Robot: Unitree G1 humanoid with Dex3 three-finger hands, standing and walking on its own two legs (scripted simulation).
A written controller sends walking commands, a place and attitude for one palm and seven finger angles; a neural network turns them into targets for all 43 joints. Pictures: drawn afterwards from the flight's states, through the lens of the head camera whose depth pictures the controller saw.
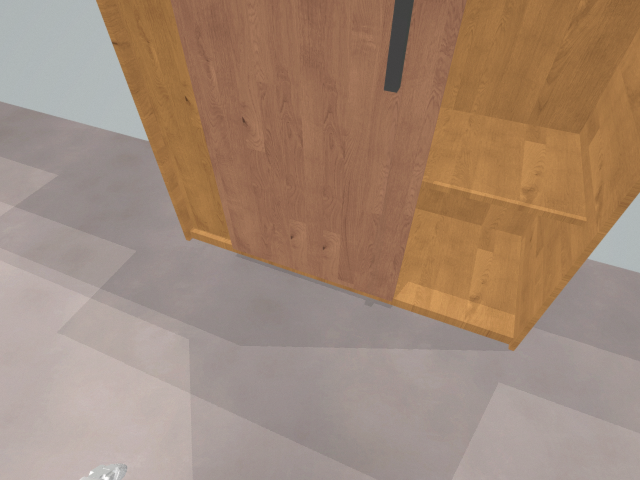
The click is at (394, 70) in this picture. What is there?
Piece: wardrobe's sliding door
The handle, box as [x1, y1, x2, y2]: [384, 0, 413, 92]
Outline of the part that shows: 413,0 395,0 384,90 396,92 400,85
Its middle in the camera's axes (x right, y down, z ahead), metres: +0.16 -0.43 +0.71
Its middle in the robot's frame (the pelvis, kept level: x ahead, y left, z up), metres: +0.85 -0.11 +0.25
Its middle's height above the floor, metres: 1.02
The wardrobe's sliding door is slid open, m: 0.42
